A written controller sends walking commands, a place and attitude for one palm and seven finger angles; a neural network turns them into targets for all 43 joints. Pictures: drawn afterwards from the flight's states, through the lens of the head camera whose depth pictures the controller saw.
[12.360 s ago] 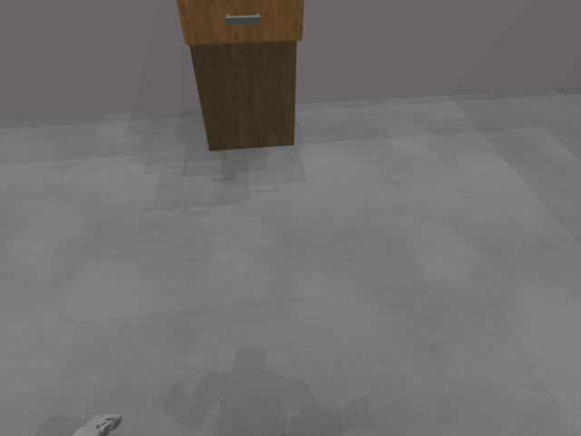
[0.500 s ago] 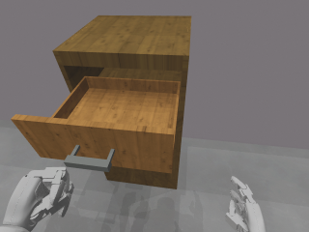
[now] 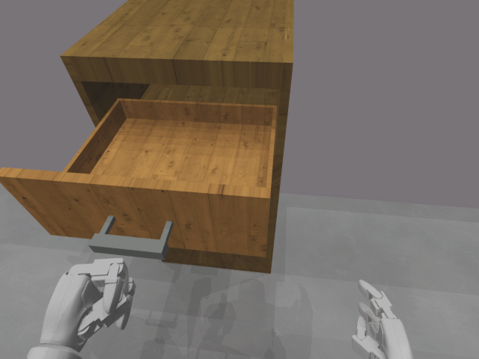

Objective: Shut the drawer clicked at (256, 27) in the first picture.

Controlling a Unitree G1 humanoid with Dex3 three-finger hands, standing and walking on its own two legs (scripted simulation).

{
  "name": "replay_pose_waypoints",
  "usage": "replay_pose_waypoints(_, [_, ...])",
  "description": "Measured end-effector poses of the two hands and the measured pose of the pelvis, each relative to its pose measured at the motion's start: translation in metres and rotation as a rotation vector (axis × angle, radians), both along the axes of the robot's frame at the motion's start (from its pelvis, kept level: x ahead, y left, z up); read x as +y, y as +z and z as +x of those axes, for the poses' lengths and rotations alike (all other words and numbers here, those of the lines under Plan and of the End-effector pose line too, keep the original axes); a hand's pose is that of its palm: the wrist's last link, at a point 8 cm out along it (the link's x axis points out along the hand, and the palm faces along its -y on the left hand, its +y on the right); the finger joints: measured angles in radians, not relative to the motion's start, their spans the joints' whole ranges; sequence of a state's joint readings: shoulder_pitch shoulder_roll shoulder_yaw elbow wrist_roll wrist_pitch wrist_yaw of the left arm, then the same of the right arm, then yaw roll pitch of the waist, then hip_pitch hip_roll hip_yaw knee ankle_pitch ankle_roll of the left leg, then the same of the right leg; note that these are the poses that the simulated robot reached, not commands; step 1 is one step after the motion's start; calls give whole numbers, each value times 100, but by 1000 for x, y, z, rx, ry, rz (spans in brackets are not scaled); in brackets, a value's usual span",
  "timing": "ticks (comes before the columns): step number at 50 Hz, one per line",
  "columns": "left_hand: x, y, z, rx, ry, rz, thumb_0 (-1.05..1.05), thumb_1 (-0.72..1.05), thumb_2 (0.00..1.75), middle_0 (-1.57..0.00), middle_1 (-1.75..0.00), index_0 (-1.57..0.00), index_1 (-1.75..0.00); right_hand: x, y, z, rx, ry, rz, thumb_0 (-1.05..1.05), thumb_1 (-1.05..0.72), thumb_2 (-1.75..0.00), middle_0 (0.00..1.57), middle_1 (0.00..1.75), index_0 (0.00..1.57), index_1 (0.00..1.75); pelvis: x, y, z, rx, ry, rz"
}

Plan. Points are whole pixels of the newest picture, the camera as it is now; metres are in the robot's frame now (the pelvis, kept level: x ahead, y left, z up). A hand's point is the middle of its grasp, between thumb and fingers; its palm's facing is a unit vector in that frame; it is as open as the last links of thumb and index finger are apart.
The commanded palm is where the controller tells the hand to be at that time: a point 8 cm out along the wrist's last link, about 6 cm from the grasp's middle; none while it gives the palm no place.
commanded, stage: bring the fist close to the handle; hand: left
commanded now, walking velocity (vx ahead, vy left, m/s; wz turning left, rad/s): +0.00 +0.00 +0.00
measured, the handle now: (134, 235) +0.30 +0.21 +0.06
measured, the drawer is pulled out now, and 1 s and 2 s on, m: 0.29 0.29 0.21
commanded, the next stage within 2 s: push the drawer shut in 0.78 s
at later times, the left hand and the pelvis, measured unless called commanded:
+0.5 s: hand (146, 290) +0.21 +0.16 +0.06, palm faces -0.03 -1.00 -0.07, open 3.3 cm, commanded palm +0.17 +0.22 +0.06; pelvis +0.00 +0.01 -0.02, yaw +0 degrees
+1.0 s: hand (141, 294) +0.20 +0.17 +0.06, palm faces -0.02 -1.00 -0.07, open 3.3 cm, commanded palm +0.18 +0.23 +0.06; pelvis +0.00 +0.00 -0.02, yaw +1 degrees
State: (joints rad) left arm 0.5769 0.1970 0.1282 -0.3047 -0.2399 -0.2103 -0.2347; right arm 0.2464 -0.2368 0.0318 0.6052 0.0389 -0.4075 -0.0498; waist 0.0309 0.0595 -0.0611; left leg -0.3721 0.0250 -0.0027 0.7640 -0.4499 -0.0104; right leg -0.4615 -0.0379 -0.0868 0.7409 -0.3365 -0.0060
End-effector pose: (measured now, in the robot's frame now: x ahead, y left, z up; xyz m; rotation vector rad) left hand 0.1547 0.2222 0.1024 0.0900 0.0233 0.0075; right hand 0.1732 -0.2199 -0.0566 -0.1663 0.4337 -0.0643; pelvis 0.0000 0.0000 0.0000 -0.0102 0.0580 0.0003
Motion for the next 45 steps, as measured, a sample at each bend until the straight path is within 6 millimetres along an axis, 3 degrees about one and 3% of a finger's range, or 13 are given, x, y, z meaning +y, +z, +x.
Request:
replay_pose_waypoints(10, [2,-21,6,17,1,-14,2,90,90,-140,-160,-140,-160,-3,-10,-6,57,-7,-28,2,-90,-90,21,30,20,30,3,-7,-3,33,5,-1])
replay_pose_waypoints(22, [-5,-42,31,15,-38,-28,2,90,90,-140,-160,-140,-160,-4,-27,-16,125,-22,-34,2,-90,-90,21,30,20,30,6,-17,-6,84,3,0])
replay_pose_waypoints(30, [-4,-35,28,-1,-18,-11,2,90,90,-140,-160,-140,-160,-3,-31,-19,152,-42,-15,2,-90,-90,21,30,20,30,6,-17,-2,93,-3,1])
replay_pose_waypoints(45, [3,-37,20,-7,-10,-16,2,90,90,-140,-160,-140,-160,-7,-27,-6,123,-26,-33,2,-90,-90,21,30,20,30,4,-21,-2,99,10,-7])
